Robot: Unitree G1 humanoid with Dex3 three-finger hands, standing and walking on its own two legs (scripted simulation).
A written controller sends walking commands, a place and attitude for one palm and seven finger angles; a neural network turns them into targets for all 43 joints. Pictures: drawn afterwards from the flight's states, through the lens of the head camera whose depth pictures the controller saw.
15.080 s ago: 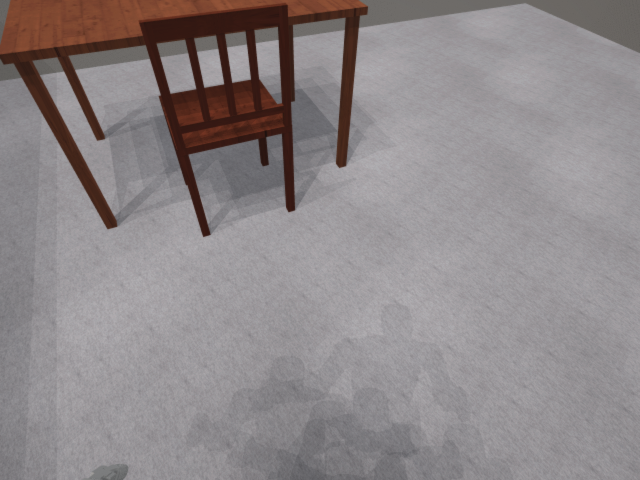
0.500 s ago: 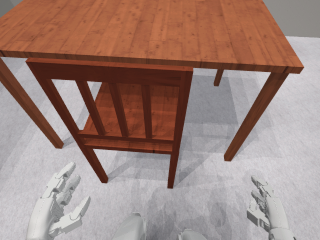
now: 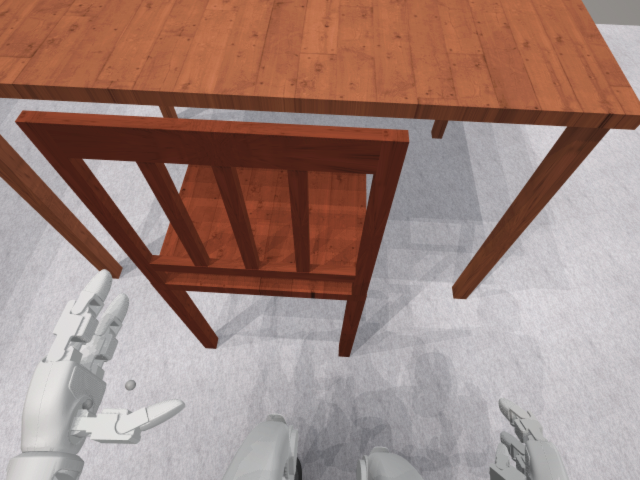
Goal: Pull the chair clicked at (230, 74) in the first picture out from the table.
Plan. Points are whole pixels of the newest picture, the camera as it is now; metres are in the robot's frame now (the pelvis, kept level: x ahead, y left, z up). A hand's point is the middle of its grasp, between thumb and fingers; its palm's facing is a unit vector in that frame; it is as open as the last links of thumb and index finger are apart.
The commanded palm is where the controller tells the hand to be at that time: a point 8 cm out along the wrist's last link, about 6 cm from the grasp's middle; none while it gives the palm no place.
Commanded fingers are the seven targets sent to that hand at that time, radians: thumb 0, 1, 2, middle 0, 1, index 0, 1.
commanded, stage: raise the hand toward the chair's back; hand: left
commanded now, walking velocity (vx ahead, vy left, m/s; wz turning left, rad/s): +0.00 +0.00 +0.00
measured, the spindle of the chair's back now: (240, 223) +0.46 +0.15 -0.02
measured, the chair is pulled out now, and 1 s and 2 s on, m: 0.00 0.00 0.00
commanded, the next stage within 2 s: aim the fingers beside a spindle in 1.12 s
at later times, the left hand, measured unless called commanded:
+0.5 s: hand (108, 403) +0.19 +0.23 +0.04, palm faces +0.04 -1.00 -0.04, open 16.9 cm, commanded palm +0.18 +0.29 +0.06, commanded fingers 0.00 -0.50 0.30 -0.06 -0.08 -0.06 -0.08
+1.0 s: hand (111, 374) +0.22 +0.23 +0.05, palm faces +0.08 -1.00 -0.06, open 16.9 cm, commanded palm +0.19 +0.28 +0.06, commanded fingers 0.00 -0.50 0.30 -0.06 -0.08 -0.06 -0.08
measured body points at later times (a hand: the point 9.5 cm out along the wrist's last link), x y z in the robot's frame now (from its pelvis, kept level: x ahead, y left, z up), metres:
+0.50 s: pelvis -0.04 +0.03 +0.00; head +0.04 +0.05 +0.44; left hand +0.19 +0.28 +0.05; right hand +0.16 -0.19 -0.07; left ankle +0.05 +0.09 -0.65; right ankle -0.03 -0.09 -0.65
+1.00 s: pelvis -0.02 +0.01 +0.01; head +0.05 +0.03 +0.45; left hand +0.21 +0.28 +0.06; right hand +0.16 -0.22 -0.07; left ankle +0.05 +0.09 -0.65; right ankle -0.03 -0.09 -0.65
